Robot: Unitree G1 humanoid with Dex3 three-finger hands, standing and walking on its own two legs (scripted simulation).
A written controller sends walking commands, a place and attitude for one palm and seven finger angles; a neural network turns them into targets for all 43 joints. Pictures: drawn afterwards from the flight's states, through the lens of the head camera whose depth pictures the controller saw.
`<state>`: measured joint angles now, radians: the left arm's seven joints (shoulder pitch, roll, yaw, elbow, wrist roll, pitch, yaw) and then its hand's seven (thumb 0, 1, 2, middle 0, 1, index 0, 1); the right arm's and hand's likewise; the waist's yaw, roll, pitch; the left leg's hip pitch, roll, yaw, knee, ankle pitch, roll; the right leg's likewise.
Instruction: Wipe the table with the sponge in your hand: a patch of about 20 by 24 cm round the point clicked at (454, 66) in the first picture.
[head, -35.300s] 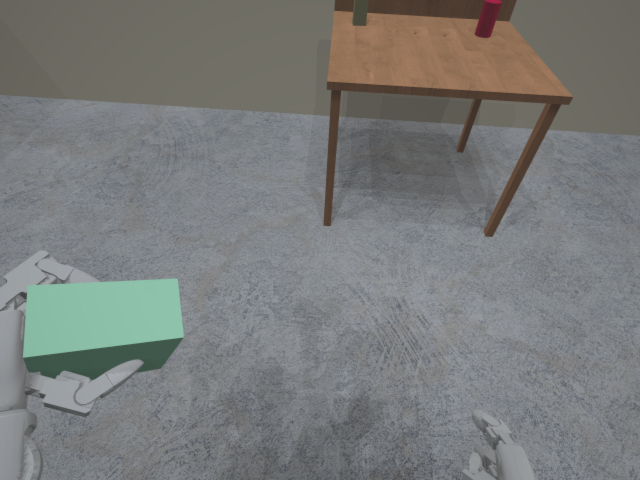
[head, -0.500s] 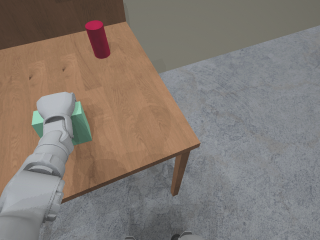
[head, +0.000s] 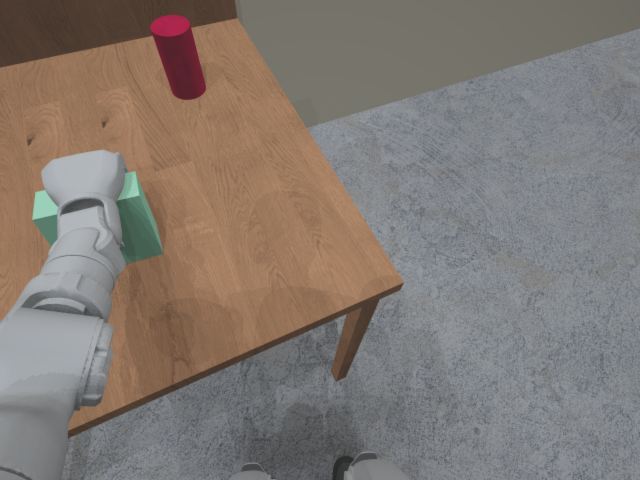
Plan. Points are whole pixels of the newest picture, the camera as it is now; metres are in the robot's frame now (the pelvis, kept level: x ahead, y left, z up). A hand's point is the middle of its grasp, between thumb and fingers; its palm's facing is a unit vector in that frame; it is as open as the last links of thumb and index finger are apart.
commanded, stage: wipe forward along the middle lane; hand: left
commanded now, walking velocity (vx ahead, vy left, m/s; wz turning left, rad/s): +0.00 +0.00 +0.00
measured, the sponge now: (109, 234) +0.45 +0.28 -0.02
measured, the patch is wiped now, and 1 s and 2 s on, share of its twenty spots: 0.95 1.00 1.00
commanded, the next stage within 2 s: slide back across to the first lane in 0.14 s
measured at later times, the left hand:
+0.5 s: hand (89, 192) +0.50 +0.30 +0.02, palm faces -0.13 -0.02 -0.99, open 9.9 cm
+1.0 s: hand (45, 202) +0.48 +0.35 +0.03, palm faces -0.12 -0.04 -0.99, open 9.9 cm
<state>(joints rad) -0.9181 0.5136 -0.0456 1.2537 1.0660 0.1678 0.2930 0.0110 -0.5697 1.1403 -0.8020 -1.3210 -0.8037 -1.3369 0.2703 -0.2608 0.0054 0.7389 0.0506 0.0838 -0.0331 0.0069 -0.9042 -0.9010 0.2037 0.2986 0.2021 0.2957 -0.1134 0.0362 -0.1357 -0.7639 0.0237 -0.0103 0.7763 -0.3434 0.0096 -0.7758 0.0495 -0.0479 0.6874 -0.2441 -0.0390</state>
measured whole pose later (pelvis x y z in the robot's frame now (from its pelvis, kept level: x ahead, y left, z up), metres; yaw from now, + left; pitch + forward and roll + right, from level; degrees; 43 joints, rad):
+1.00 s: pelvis +0.05 +0.03 +0.01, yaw -1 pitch +17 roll -3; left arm -0.72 0.59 0.08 1.07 1.08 0.06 0.26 0.01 -0.53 1.13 -0.74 -1.39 -0.74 -1.41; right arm 0.26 -0.27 -0.02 0.71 0.04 0.17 0.00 0.01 -0.90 -0.90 0.20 0.30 0.20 0.30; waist -0.08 0.02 -0.14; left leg -0.62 0.01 0.01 0.71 -0.39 0.04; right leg -0.63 0.04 -0.02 0.60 -0.28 -0.01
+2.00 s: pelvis +0.05 +0.03 +0.02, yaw +1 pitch +11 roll -2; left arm -0.32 0.44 -0.07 0.61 1.01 0.23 0.29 0.00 -0.46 1.08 -0.69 -1.41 -0.69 -1.43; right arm 0.20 -0.26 -0.02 0.66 0.06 0.18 0.00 0.01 -0.90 -0.90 0.20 0.30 0.20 0.30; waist 0.01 0.04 -0.13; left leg -0.47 -0.01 0.00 0.66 -0.39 0.05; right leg -0.48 0.02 -0.03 0.57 -0.29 0.00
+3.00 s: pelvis +0.04 +0.02 +0.02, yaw +1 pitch +5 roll -1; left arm -0.01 0.38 -0.10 0.29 1.00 0.28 0.24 0.02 -0.46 1.08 -0.70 -1.40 -0.70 -1.42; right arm 0.12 -0.25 0.00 0.64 0.05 0.12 -0.02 0.01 -0.90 -0.90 0.20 0.30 0.20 0.30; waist 0.06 0.05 -0.09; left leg -0.33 -0.02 0.01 0.59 -0.36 0.04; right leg -0.36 0.02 -0.02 0.54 -0.28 -0.01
